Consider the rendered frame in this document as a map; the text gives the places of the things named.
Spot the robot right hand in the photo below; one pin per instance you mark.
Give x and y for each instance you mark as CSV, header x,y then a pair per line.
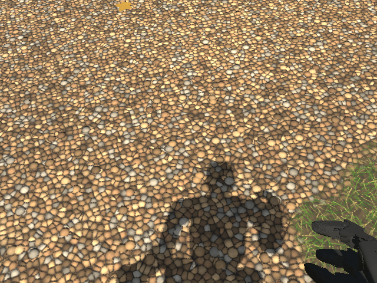
x,y
361,265

